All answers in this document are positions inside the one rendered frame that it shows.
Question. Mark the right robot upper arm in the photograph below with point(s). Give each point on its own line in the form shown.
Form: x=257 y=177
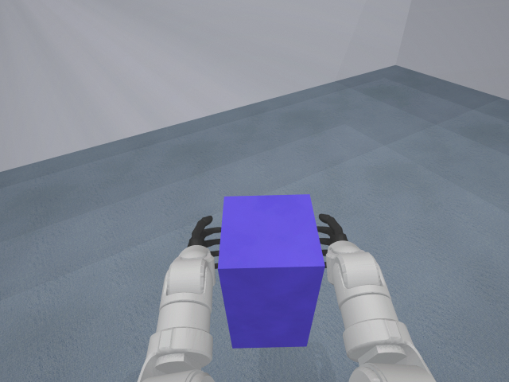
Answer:
x=376 y=372

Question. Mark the right robot forearm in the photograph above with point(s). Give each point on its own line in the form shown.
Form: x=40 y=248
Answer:
x=372 y=333

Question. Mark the left robot forearm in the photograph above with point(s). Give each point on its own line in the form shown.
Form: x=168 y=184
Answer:
x=182 y=341

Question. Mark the carton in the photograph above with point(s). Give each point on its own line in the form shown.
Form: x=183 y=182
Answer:
x=270 y=267

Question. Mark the robot right hand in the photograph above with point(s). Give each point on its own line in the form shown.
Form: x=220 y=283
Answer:
x=334 y=230

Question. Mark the robot left hand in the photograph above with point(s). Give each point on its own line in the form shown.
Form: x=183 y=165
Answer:
x=199 y=233

